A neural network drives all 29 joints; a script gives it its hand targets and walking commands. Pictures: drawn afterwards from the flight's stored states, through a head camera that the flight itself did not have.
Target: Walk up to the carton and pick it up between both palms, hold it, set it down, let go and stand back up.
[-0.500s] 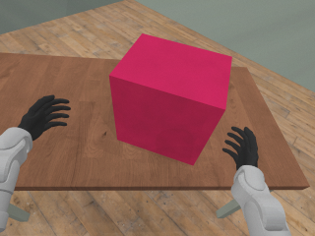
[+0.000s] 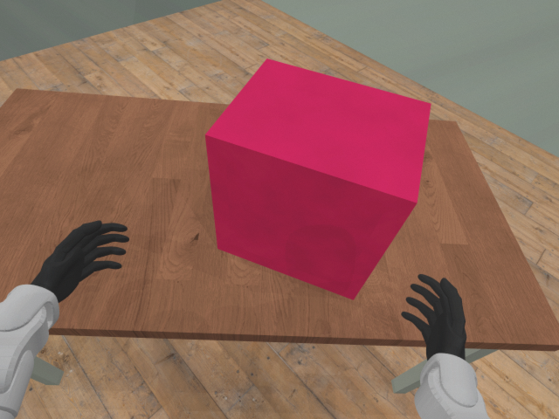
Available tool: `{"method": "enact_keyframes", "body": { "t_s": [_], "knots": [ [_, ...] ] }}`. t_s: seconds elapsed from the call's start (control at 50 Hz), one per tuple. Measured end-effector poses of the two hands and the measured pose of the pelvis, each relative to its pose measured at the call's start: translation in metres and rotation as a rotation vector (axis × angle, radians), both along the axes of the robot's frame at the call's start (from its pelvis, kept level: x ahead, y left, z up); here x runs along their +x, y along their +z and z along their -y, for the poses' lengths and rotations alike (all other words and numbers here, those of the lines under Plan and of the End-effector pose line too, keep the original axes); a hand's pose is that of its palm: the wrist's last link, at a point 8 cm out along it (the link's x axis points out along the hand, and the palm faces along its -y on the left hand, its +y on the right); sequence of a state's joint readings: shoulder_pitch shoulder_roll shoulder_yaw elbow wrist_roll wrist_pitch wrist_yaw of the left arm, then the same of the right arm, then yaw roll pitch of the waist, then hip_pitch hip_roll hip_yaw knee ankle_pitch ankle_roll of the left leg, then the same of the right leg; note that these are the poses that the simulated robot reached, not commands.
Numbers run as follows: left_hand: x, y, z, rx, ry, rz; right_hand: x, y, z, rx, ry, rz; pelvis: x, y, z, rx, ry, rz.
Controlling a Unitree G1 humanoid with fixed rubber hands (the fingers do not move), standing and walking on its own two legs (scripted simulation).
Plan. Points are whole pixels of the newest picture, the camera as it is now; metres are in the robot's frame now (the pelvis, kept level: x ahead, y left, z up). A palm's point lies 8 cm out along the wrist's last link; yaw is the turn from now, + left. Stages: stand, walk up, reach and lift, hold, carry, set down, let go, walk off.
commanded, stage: set down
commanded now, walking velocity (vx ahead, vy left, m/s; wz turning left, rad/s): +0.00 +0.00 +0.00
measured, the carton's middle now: (312, 184) +0.48 -0.01 +0.03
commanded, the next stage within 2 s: let go in 1.36 s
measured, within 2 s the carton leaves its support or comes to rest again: neither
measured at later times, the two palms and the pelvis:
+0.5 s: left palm (76, 371) +0.17 +0.28 -0.02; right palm (452, 388) +0.18 -0.20 -0.01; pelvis +0.00 +0.01 +0.00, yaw +3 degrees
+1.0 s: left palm (128, 387) +0.16 +0.22 -0.05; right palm (459, 398) +0.18 -0.23 -0.06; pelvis -0.01 -0.05 +0.00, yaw +3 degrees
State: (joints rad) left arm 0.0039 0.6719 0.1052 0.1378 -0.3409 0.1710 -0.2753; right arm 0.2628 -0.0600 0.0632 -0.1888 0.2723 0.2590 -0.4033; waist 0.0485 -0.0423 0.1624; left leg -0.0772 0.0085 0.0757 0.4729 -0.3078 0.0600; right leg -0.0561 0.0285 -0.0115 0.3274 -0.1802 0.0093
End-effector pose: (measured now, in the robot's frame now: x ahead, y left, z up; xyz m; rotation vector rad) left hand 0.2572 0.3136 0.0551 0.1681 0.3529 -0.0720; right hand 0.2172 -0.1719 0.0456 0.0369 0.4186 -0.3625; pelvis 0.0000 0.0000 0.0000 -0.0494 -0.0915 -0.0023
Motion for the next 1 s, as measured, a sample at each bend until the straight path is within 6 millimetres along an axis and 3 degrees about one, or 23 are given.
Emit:
{"method": "enact_keyframes", "body": {
  "t_s": [0.32, 0.4, 0.52, 0.74, 1.0],
  "knots": [
    [-0.056, -0.036, -0.008, -0.002, 0.020, -0.030, -0.031, -0.034, -0.011, 0.000, 0.000, 0.014, 0.000, -0.005, -0.004, -0.012, 0.022, -0.003],
    [-0.072, -0.057, 0.004, -0.020, 0.077, -0.115, -0.034, -0.055, 0.006, -0.032, 0.058, -0.050, -0.001, -0.004, -0.006, -0.012, 0.055, 0.013],
    [-0.094, -0.073, 0.033, -0.054, 0.113, -0.173, -0.035, -0.060, 0.034, -0.068, 0.113, -0.055, -0.002, 0.000, -0.004, 0.003, 0.043, 0.023],
    [-0.093, -0.080, 0.060, -0.019, 0.164, -0.194, -0.031, -0.082, 0.041, -0.023, 0.191, -0.115, -0.007, 0.001, 0.025, 0.030, 0.048, 0.037],
    [-0.100, -0.103, 0.090, -0.004, 0.211, -0.310, -0.039, -0.102, 0.062, -0.049, 0.255, -0.188, -0.006, 0.002, 0.054, 0.049, 0.058, 0.021]
  ]
}}
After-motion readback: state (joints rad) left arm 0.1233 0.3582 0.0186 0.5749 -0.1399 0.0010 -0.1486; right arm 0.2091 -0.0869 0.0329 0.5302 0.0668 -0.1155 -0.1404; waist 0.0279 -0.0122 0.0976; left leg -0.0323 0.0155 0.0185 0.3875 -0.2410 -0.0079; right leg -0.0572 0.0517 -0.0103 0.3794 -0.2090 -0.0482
